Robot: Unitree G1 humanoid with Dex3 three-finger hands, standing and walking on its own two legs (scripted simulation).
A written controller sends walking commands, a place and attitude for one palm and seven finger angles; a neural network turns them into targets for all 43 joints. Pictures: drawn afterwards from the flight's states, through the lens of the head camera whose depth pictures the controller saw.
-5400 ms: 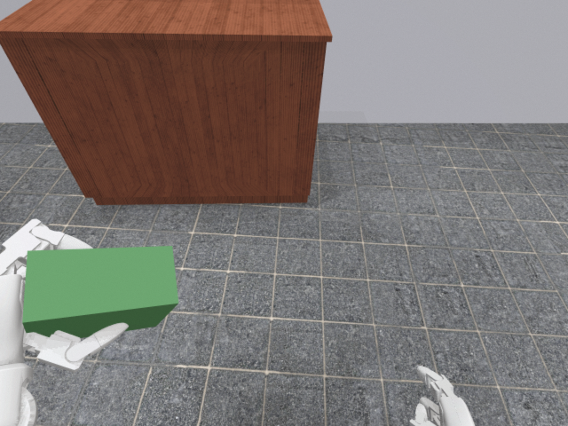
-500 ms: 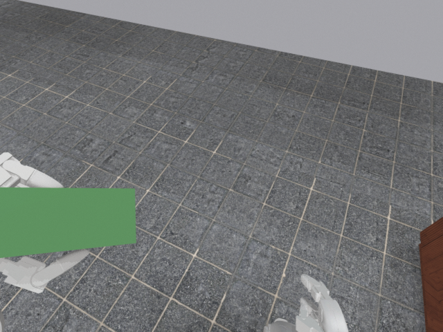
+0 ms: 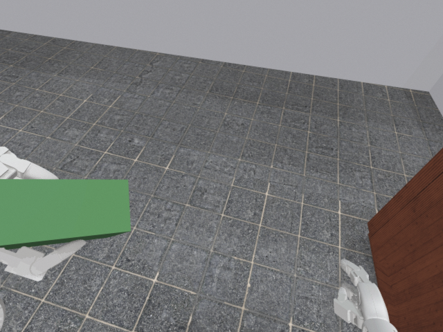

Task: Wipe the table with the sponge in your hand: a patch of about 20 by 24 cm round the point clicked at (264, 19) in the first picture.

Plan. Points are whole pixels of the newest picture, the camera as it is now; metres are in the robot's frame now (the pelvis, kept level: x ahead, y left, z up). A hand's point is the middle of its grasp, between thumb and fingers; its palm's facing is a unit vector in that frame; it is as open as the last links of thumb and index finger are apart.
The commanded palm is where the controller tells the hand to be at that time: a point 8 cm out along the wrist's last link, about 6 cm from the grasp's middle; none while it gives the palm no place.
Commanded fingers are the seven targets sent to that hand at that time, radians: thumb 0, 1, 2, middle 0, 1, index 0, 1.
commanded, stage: turn to face it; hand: left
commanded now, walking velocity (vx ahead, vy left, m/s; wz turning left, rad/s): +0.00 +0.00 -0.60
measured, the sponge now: (83, 213) +0.23 +0.21 +0.16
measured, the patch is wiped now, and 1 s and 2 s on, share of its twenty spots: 0.00 0.00 0.00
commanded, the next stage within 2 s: none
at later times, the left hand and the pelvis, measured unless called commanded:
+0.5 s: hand (182, 212) +0.23 +0.08 +0.18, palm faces +0.03 -0.81 -0.59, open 10.5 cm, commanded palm +0.19 +0.15 +0.19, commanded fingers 0.00 0.10 1.30 -1.20 -1.60 -1.20 -1.60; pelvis -0.05 -0.07 +0.00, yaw -18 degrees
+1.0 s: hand (215, 245) +0.20 +0.04 +0.17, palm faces -0.09 -0.89 -0.44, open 10.5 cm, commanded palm +0.17 +0.08 +0.19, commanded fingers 0.00 0.10 1.30 -1.20 -1.60 -1.20 -1.60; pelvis -0.12 -0.05 +0.00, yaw -36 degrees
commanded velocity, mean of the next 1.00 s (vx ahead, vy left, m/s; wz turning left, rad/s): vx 0.00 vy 0.00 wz -0.60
